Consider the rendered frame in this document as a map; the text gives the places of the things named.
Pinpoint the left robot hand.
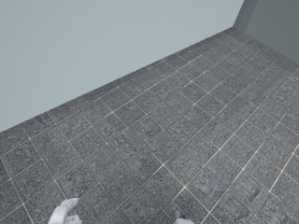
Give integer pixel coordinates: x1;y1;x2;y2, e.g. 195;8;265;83
48;198;82;224

